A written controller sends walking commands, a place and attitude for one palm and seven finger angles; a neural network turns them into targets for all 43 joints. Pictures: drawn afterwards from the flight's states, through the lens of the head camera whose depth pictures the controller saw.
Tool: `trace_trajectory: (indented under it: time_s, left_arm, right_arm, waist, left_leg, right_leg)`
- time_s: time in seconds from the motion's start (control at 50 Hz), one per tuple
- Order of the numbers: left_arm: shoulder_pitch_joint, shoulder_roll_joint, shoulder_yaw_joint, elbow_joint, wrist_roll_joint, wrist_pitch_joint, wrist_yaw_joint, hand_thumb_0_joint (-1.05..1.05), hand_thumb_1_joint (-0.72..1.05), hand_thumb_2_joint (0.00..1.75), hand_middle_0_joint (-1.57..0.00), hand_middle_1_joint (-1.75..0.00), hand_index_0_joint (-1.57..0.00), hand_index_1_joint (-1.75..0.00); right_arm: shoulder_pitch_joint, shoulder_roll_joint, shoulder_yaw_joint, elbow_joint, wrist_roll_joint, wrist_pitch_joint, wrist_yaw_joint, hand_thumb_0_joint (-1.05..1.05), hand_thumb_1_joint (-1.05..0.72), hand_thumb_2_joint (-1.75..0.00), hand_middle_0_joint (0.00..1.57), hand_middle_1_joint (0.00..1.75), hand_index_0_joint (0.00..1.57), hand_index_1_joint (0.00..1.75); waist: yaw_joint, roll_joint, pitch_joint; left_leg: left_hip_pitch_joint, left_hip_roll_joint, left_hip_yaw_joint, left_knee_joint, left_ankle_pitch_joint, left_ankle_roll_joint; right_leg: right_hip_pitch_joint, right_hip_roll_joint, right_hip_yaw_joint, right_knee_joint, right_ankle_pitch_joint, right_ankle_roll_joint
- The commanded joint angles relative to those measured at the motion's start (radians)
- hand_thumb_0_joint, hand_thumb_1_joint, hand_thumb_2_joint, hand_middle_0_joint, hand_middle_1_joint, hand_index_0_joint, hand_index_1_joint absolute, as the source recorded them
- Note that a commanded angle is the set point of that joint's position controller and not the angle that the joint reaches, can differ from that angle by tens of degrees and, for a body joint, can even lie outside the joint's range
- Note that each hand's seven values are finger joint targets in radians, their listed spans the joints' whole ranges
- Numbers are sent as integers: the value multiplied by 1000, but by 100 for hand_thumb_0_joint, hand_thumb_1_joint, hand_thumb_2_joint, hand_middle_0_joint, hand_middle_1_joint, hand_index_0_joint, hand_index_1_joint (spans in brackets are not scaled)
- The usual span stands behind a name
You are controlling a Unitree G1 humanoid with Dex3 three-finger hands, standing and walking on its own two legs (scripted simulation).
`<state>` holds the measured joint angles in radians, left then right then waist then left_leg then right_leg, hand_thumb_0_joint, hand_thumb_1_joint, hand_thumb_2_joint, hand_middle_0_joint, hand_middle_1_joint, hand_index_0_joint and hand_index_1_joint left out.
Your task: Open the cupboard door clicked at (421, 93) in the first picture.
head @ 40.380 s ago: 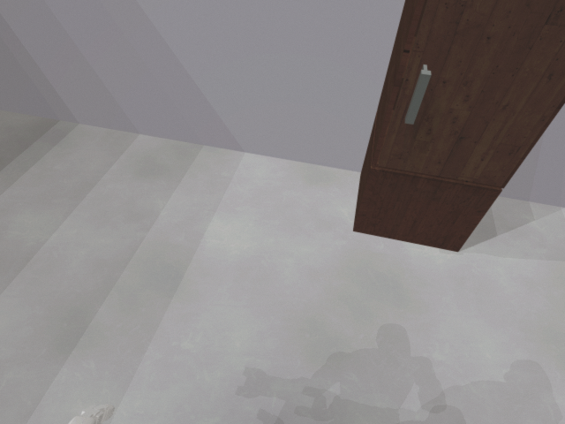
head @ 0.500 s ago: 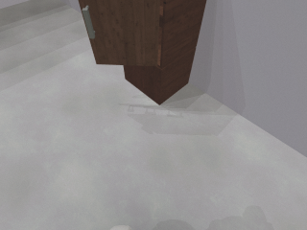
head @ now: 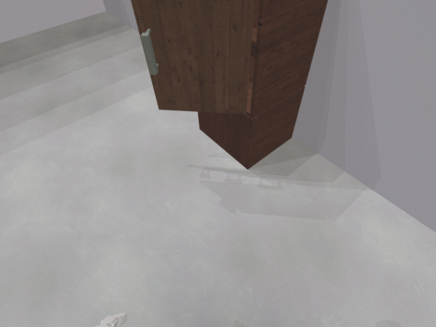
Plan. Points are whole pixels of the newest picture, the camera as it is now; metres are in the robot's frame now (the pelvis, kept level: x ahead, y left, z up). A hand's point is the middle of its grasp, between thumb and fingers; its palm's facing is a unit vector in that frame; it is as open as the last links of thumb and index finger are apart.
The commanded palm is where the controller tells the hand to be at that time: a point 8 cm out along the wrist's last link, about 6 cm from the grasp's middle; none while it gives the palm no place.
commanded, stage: take the last steps up to it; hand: left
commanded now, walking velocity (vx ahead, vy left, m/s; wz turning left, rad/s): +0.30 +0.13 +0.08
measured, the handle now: (151, 52) +1.03 +0.31 -0.03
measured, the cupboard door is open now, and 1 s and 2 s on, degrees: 43 43 43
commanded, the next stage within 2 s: come to a stop and stand still in 1.02 s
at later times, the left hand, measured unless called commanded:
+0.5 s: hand (103, 308) +0.18 +0.27 -0.16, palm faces +0.08 -0.98 -0.18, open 7.4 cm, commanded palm none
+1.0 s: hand (125, 224) +0.37 +0.27 -0.15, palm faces +0.07 -0.98 -0.21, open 7.2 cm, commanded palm none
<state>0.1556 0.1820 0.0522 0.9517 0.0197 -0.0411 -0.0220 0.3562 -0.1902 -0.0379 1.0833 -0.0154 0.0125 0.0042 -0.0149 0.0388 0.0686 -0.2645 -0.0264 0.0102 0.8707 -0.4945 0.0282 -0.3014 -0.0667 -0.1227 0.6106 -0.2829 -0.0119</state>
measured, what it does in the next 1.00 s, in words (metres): walks ahead: left foot, then right foot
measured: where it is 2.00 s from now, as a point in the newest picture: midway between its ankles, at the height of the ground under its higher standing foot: (207, 272)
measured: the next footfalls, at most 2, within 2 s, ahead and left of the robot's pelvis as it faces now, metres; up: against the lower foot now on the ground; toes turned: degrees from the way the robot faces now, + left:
left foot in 0.30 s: +0.22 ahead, +0.18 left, +0.00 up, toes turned +10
right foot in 0.70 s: +0.35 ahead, -0.03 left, +0.00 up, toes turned -8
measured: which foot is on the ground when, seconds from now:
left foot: up 0.00-0.28, down 0.30-0.70, up 0.72-1.00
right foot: down 0.00-0.30, up 0.32-0.68, down 0.70-1.00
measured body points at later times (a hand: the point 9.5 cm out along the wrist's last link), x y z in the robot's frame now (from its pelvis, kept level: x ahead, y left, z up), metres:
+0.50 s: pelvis +0.17 +0.08 +0.01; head +0.20 +0.09 +0.46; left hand +0.18 +0.32 -0.15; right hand +0.24 -0.15 -0.13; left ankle +0.18 +0.17 -0.73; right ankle +0.16 -0.04 -0.66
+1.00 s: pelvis +0.36 +0.08 +0.02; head +0.38 +0.08 +0.47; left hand +0.37 +0.32 -0.13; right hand +0.41 -0.15 -0.13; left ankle +0.44 +0.22 -0.69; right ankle +0.31 -0.02 -0.73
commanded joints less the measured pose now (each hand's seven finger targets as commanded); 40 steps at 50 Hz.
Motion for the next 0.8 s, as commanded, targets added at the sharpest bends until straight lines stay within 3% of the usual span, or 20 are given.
trace_trajectory:
  time_s: [0.0,0.06,0.12,0.18,0.22,0.24,0.26,0.28,0.3,0.36,0.42,0.46,0.56,0.6,0.64,0.66,0.68,0.7,0.74,0.78]
  left_arm:
    - [154,148,39,5,2,-9,36,0,90,90,-20,-30,-20,-30]
    - [144,133,33,19,5,-31,30,0,90,90,-20,-30,-20,-30]
    - [186,157,38,56,8,-38,26,0,90,90,-20,-30,-20,-30]
    - [196,179,40,80,10,-32,23,0,90,90,-20,-30,-20,-30]
    - [177,178,42,86,8,-21,23,0,90,90,-20,-30,-20,-30]
    - [166,166,41,80,7,-15,22,0,90,90,-20,-30,-20,-30]
    - [167,129,32,68,5,-10,17,0,90,90,-20,-30,-20,-30]
    - [172,66,19,35,-5,-7,12,0,90,90,-20,-30,-20,-30]
    - [90,68,8,-11,0,-11,16,0,90,90,-20,-30,-20,-30]
    - [62,69,14,18,2,-5,9,0,90,90,-20,-30,-20,-30]
    - [120,45,11,43,5,14,1,0,90,90,-20,-30,-20,-30]
    - [94,30,9,34,7,20,0,0,90,90,-20,-30,-20,-30]
    - [1,34,8,-12,7,19,-3,0,90,90,-20,-30,-20,-30]
    - [10,48,12,-15,8,14,-3,0,90,90,-20,-30,-20,-30]
    - [100,76,24,16,10,6,1,0,90,90,-20,-30,-20,-30]
    - [204,142,39,43,13,-4,6,0,90,90,-20,-30,-20,-30]
    - [313,237,60,74,10,-11,13,0,90,90,-20,-30,-20,-30]
    - [347,227,60,77,-3,-12,26,0,90,90,-20,-30,-20,-30]
    - [216,155,38,42,-5,-15,35,0,90,90,-20,-30,-20,-30]
    - [168,107,25,31,-6,-31,33,0,90,90,-20,-30,-20,-30]
  right_arm:
    - [-135,-85,-30,-121,-12,-25,12,0,-90,-90,20,30,20,30]
    - [-101,-33,-22,-102,-10,-14,29,0,-90,-90,20,30,20,30]
    - [-149,-4,-18,-119,-6,-25,41,0,-90,-90,20,30,20,30]
    - [-182,-14,-16,-144,-6,-40,46,0,-90,-90,20,30,20,30]
    - [-129,-37,-19,-131,-8,-47,41,0,-90,-90,20,30,20,30]
    - [-55,-72,-27,-109,-10,-53,33,0,-90,-90,20,30,20,30]
    - [69,-151,-46,-77,-16,-59,20,0,-90,-90,20,30,20,30]
    - [193,-262,-75,-57,-29,-63,2,0,-90,-90,20,30,20,30]
    - [233,-277,-68,-53,-23,-55,-11,0,-90,-90,20,30,20,30]
    - [24,-154,-32,-100,-16,-69,-26,0,-90,-90,20,30,20,30]
    - [-29,-120,-19,-94,-14,-86,-29,0,-90,-90,20,30,20,30]
    - [-25,-109,-24,-85,-14,-88,-26,0,-90,-90,20,30,20,30]
    - [-6,-124,-23,-54,-16,-79,-18,0,-90,-90,20,30,20,30]
    - [-11,-125,-24,-46,-17,-75,-16,0,-90,-90,20,30,20,30]
    - [-21,-114,-19,-39,-11,-71,-16,0,-90,-90,20,30,20,30]
    - [-22,-86,-13,-44,-2,-73,-11,0,-90,-90,20,30,20,30]
    - [-5,-50,-8,-67,3,-74,-3,0,-90,-90,20,30,20,30]
    - [-59,-97,-18,-87,-2,-63,-7,0,-90,-90,20,30,20,30]
    - [-139,-80,-23,-87,-3,-62,-6,0,-90,-90,20,30,20,30]
    - [-100,-37,-16,-62,-9,-49,1,0,-90,-90,20,30,20,30]
  waist:
    - [60,-207,37]
    - [30,-193,5]
    - [48,-151,-7]
    - [56,-199,-15]
    - [18,-201,-14]
    - [-23,-144,-28]
    - [-78,25,-98]
    - [-118,279,-169]
    - [-131,210,-147]
    - [-42,129,-59]
    - [16,81,-71]
    - [18,57,-50]
    - [11,34,-8]
    - [27,9,-13]
    - [73,-28,-41]
    - [118,-136,-82]
    - [143,-367,-127]
    - [155,-369,-113]
    - [98,-179,-9]
    - [52,-139,-49]
  left_leg:
    - [-397,133,-66,273,130,-35]
    - [-286,128,21,91,228,-65]
    - [-226,98,81,-123,264,-71]
    - [-149,69,111,-244,263,-59]
    - [4,41,147,-344,299,-48]
    - [139,35,152,-390,283,-43]
    - [314,127,33,-419,217,-4]
    - [440,372,-323,-537,157,101]
    - [403,451,-429,-597,165,177]
    - [174,387,-258,-651,176,156]
    - [116,333,-112,-673,323,136]
    - [99,315,-50,-689,349,142]
    - [89,306,-27,-683,328,150]
    - [88,289,-17,-629,324,133]
    - [24,218,44,-475,316,75]
    - [-112,139,113,-270,251,31]
    - [-338,22,182,0,-1,-21]
    - [-381,51,72,205,-125,-24]
    - [-427,124,-27,277,55,-33]
    - [-328,143,-5,189,152,-56]
  right_leg:
    - [150,-358,391,-464,-220,-137]
    - [114,-269,158,-455,34,-93]
    - [149,-250,97,-424,129,-92]
    - [160,-252,83,-381,126,-80]
    - [87,-225,51,-319,88,-57]
    - [20,-196,26,-223,84,-42]
    - [-87,-133,-31,10,37,-13]
    - [-288,3,-95,323,-284,33]
    - [-374,5,21,530,-334,7]
    - [-381,-81,105,652,-125,0]
    - [-277,-81,86,500,-68,12]
    - [-235,-77,66,368,-28,15]
    - [-126,-37,32,122,10,14]
    - [-43,-11,14,38,24,8]
    - [162,13,7,-93,80,-7]
    - [355,-86,151,-163,35,-48]
    - [536,-325,485,-300,7,-161]
    - [474,-404,612,-389,8,-219]
    - [316,-352,472,-397,67,-210]
    - [235,-279,286,-402,227,-165]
